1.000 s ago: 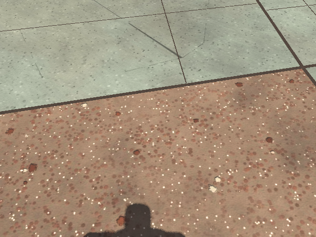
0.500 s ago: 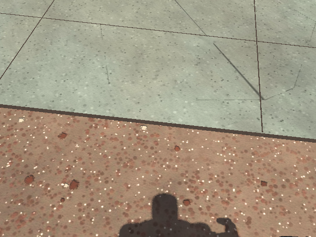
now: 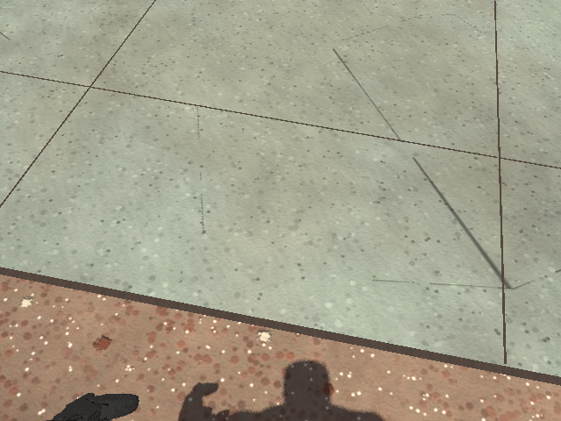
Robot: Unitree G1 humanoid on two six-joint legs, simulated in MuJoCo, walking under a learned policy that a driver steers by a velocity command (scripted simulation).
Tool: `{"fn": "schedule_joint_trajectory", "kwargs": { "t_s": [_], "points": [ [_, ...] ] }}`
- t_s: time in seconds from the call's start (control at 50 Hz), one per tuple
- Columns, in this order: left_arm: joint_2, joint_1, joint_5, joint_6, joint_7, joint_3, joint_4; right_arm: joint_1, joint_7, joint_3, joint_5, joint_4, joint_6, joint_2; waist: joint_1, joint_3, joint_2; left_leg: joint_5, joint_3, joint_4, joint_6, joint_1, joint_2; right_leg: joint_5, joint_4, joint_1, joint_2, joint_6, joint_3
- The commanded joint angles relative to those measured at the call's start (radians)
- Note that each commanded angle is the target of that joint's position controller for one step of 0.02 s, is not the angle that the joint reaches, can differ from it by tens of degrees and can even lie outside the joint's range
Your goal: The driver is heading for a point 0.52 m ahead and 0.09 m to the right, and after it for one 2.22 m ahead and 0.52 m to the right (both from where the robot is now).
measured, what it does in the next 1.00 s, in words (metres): walks ahead, turning right: left foot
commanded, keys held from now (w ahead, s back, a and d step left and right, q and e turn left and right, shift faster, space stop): w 0.34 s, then w+e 0.66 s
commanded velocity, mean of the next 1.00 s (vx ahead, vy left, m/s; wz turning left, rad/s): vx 0.50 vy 0.00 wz -0.24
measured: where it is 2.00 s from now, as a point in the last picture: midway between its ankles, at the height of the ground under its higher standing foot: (355, 206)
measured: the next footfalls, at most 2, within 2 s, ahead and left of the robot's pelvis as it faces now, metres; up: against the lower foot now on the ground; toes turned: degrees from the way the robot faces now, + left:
left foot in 0.50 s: +0.45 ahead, +0.14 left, +0.00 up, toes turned -2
right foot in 1.04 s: +0.67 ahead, -0.17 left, +0.00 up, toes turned -23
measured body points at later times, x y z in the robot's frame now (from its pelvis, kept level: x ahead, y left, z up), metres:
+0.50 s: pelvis +0.28 +0.02 +0.00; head +0.31 +0.02 +0.45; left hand +0.26 +0.30 -0.13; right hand +0.51 -0.21 -0.07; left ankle +0.41 +0.13 -0.72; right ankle +0.13 -0.11 -0.72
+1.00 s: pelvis +0.53 -0.02 +0.00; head +0.56 -0.04 +0.45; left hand +0.81 +0.14 -0.09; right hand +0.47 -0.30 -0.13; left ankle +0.41 +0.14 -0.72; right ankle +0.64 -0.17 -0.71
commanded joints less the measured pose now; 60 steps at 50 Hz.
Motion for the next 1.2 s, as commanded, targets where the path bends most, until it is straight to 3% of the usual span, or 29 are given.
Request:
{"fn": "schedule_joint_trajectory", "kwargs": {
  "t_s": [0.02,0.04,0.06,0.1,0.14,0.18,0.32,0.42,0.46,0.48,0.5,0.52,0.54,0.56,0.58,0.62,0.64,0.72,0.84,0.94,0.98,1.02,1.04,1.06,1.08,1.1,1.14,1.16,1.2],
  "points": [
    [0.288,0.403,0.018,-0.004,0.013,0.092,0.029,0.084,0.006,0.009,-0.002,-0.078,-0.026,-0.032,0.167,-0.394,-0.161,0.393,0.020,0.739,-0.024,-0.526,0.020,-0.061,0.008,0.869,-0.345,-0.264,0.520],
    [0.212,0.426,-0.007,0.004,0.007,0.072,0.054,0.073,0.011,0.010,0.010,-0.068,-0.040,-0.063,0.182,-0.415,-0.230,-0.106,-0.049,0.868,-0.027,-0.703,-0.011,-0.233,-0.138,0.920,-0.404,-0.287,0.763],
    [0.162,0.345,-0.019,0.009,0.011,0.055,0.038,-0.027,0.016,-0.009,0.028,-0.093,-0.049,-0.137,0.182,-0.227,-0.141,-0.054,-0.051,0.923,-0.020,-0.797,0.059,-0.352,-0.167,0.782,-0.368,-0.229,0.646],
    [0.116,0.211,-0.001,0.021,0.012,0.035,0.014,-0.140,0.015,-0.009,0.012,-0.122,-0.051,-0.126,0.127,-0.034,-0.016,0.096,0.017,0.810,-0.021,-0.763,0.148,-0.249,-0.235,0.473,-0.286,-0.180,0.434],
    [0.100,0.176,0.011,0.015,0.007,0.027,0.013,-0.097,0.011,-0.012,0.003,-0.110,-0.036,-0.097,0.072,-0.011,-0.056,0.155,0.022,0.723,-0.030,-0.658,0.191,-0.128,-0.287,0.337,-0.233,-0.166,0.333],
    [0.119,0.185,0.004,0.007,0.008,0.032,0.026,-0.084,0.007,-0.005,0.000,-0.107,-0.025,-0.067,0.058,-0.009,-0.066,0.188,0.043,0.657,-0.050,-0.645,0.205,-0.025,-0.321,0.293,-0.219,-0.180,0.258],
    [0.173,0.283,-0.015,0.024,0.030,0.045,0.073,-0.318,0.019,0.016,-0.003,-0.168,-0.040,-0.028,0.127,0.022,-0.038,0.543,0.101,0.228,-0.078,-0.625,0.174,0.088,-0.341,0.324,-0.164,-0.134,0.089],
    [0.185,0.364,-0.028,0.052,0.036,0.050,0.113,-0.431,0.043,0.011,0.007,-0.220,-0.058,-0.054,0.144,0.052,-0.049,0.478,0.081,0.089,-0.057,-0.623,0.138,0.081,-0.253,0.454,-0.231,-0.122,0.167],
    [0.204,0.346,-0.028,0.062,0.042,0.058,0.112,-0.377,0.047,-0.001,0.007,-0.210,-0.067,-0.086,0.099,0.024,-0.069,0.411,0.085,0.054,-0.039,-0.524,0.119,0.138,-0.186,0.475,-0.246,-0.102,0.198],
    [0.202,0.326,-0.028,0.065,0.044,0.056,0.108,-0.287,0.042,-0.015,0.004,-0.186,-0.071,-0.112,0.043,-0.025,-0.066,0.404,0.106,0.019,-0.019,-0.384,0.099,0.246,-0.091,0.455,-0.216,-0.081,0.179],
    [0.165,0.323,-0.018,0.064,0.043,0.042,0.099,-0.136,0.033,-0.039,-0.006,-0.147,-0.073,-0.166,-0.024,-0.139,-0.045,0.431,0.081,0.050,0.017,-0.137,0.138,0.250,0.099,0.365,-0.156,-0.048,0.140],
    [0.091,0.327,0.013,0.061,0.043,0.016,0.064,0.041,0.020,-0.059,-0.021,-0.130,-0.068,-0.247,-0.080,-0.312,0.106,0.457,-0.143,0.086,0.076,0.160,0.354,-0.070,0.433,0.158,-0.063,-0.002,0.076],
    [0.019,0.466,-0.020,0.040,0.038,-0.002,0.056,0.051,0.027,-0.063,-0.024,-0.111,-0.057,-0.279,-0.003,-0.420,0.385,0.247,-0.562,-0.046,0.215,0.382,0.524,-0.570,0.705,-0.168,0.048,0.035,0.093],
    [0.141,0.405,-0.044,0.035,0.039,0.026,0.074,0.019,0.026,-0.038,-0.015,-0.126,-0.054,-0.170,-0.038,-0.317,0.233,0.115,-0.528,-0.094,0.179,0.304,0.484,-0.541,0.809,-0.265,-0.014,0.037,0.164],
    [0.172,0.317,-0.049,0.035,0.039,0.038,0.049,-0.039,0.022,-0.024,-0.008,-0.129,-0.056,-0.127,-0.035,-0.186,0.175,0.138,-0.368,-0.112,0.138,0.178,0.452,-0.443,0.813,-0.303,-0.053,0.032,0.143],
    [0.144,0.261,-0.028,0.051,0.046,0.045,0.046,-0.152,0.028,-0.007,-0.016,-0.127,-0.061,-0.071,0.020,-0.055,0.090,0.287,-0.171,-0.185,0.097,-0.052,0.363,-0.306,0.733,-0.228,-0.114,0.038,0.131],
    [0.121,0.296,-0.032,0.064,0.042,0.046,0.043,-0.179,0.027,-0.008,-0.024,-0.123,-0.066,-0.077,0.058,-0.048,0.149,0.326,-0.115,-0.216,0.105,-0.114,0.363,-0.266,0.718,-0.172,-0.136,0.046,0.135],
    [0.081,0.257,-0.028,0.097,0.040,0.044,0.011,-0.198,0.019,-0.021,-0.024,-0.094,-0.081,-0.091,0.082,0.005,0.090,0.476,0.044,-0.283,0.124,-0.171,0.356,-0.173,0.646,-0.205,-0.152,0.069,0.131],
    [0.050,0.092,-0.020,0.089,0.006,0.029,-0.053,-0.157,-0.001,-0.037,-0.019,-0.060,-0.064,-0.141,0.031,0.051,0.059,0.522,0.237,-0.299,0.096,-0.123,0.331,0.074,0.322,-0.192,-0.130,0.063,0.054],
    [0.067,-0.014,-0.020,0.092,-0.019,0.030,-0.123,-0.104,-0.004,-0.054,0.008,-0.029,-0.031,-0.180,0.010,0.082,0.066,0.647,0.293,-0.221,0.067,0.038,0.380,-0.035,0.195,-0.203,-0.098,0.011,-0.012],
    [0.098,0.032,-0.020,0.096,-0.022,0.047,-0.131,-0.123,-0.008,-0.062,0.017,-0.033,-0.017,-0.210,0.054,0.031,0.099,0.965,0.323,-0.092,0.044,0.072,0.380,-0.140,0.187,-0.093,-0.036,-0.028,-0.070],
    [0.178,0.276,-0.025,0.100,-0.012,0.096,-0.075,-0.150,-0.010,-0.059,0.025,-0.040,-0.003,-0.213,0.195,-0.101,0.087,1.107,0.367,0.253,-0.001,-0.010,0.326,-0.111,0.105,0.252,0.059,-0.090,-0.108],
    [0.274,0.429,-0.026,0.111,0.010,0.133,-0.039,-0.131,-0.012,-0.041,-0.001,-0.058,-0.010,-0.167,0.247,-0.190,-0.030,0.777,0.372,0.571,-0.054,-0.262,0.279,-0.092,0.077,0.555,-0.051,-0.149,0.101],
    [0.374,0.377,-0.031,0.099,0.012,0.140,-0.052,-0.042,0.002,0.005,-0.033,-0.115,-0.041,-0.020,0.106,-0.272,-0.269,-0.123,0.239,0.897,-0.111,-0.699,0.064,-0.265,-0.042,0.843,-0.285,-0.337,0.681],
    [0.277,0.406,-0.021,0.083,0.005,0.110,-0.080,-0.146,0.016,-0.004,0.010,-0.118,-0.079,-0.102,0.189,-0.360,-0.129,-0.132,0.033,0.981,-0.088,-0.801,0.072,-0.354,-0.178,0.875,-0.341,-0.341,0.833],
    [0.215,0.376,-0.013,0.069,0.002,0.092,-0.064,-0.216,0.023,-0.015,0.046,-0.132,-0.096,-0.140,0.191,-0.221,-0.081,-0.031,0.041,0.956,-0.061,-0.867,0.119,-0.268,-0.189,0.781,-0.322,-0.290,0.681],
    [0.142,0.239,-0.012,0.062,0.006,0.067,-0.081,-0.219,0.010,-0.017,0.006,-0.109,-0.098,-0.135,0.109,-0.091,-0.003,0.111,0.050,0.795,-0.051,-0.754,0.203,-0.053,-0.185,0.496,-0.244,-0.225,0.443],
    [0.118,0.203,0.003,0.059,0.010,0.057,-0.096,-0.193,0.012,-0.022,0.000,-0.098,-0.085,-0.139,0.076,-0.081,-0.028,0.149,0.041,0.759,-0.053,-0.679,0.225,0.028,-0.207,0.409,-0.220,-0.215,0.387],
    [0.126,0.199,0.003,0.051,0.015,0.057,-0.091,-0.167,0.013,-0.020,-0.006,-0.087,-0.060,-0.116,0.054,-0.072,-0.025,0.185,0.055,0.694,-0.072,-0.629,0.229,0.122,-0.249,0.337,-0.200,-0.219,0.322]
  ]
}}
